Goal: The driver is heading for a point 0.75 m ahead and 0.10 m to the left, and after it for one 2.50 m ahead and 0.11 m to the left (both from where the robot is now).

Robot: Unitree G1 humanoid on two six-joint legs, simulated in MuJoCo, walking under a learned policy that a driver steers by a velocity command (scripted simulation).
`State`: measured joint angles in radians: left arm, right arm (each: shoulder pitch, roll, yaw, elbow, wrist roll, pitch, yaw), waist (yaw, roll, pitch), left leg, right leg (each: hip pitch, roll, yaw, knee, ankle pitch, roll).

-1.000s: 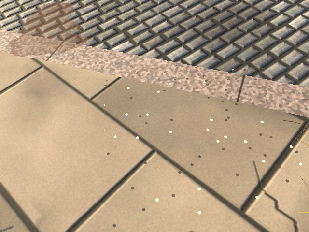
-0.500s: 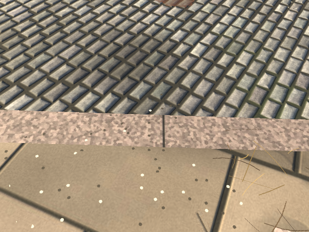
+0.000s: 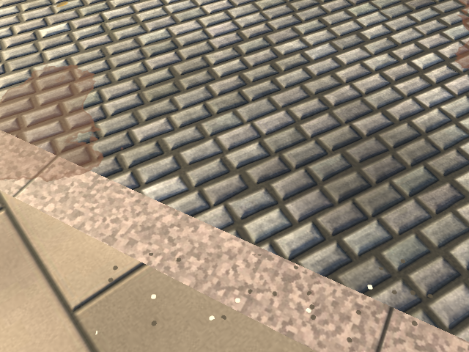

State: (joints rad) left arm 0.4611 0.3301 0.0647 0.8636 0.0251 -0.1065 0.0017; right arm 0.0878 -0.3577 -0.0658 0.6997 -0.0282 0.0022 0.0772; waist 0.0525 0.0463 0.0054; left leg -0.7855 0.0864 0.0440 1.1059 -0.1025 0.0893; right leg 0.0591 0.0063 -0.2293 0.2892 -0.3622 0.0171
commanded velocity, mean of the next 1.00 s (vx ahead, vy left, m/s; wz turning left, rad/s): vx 0.74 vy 0.00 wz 0.32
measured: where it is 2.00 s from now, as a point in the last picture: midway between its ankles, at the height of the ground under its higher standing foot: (212, 222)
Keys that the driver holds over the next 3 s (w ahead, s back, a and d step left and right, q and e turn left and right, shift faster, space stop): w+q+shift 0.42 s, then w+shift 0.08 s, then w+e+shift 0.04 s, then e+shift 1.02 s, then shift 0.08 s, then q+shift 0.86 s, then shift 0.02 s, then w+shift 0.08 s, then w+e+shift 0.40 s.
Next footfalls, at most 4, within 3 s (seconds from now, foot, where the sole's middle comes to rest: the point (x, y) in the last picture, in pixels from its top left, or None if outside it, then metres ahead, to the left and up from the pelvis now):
0.16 left None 0.35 0.06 -0.77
0.58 right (242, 252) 0.80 0.05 -0.77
0.98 left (169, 208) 0.96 0.31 -0.77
1.40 right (248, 222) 0.92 0.04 -0.77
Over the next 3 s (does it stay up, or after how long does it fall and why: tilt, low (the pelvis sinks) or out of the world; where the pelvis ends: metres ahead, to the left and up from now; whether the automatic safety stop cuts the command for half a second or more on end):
stays up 1.07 0.24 -0.01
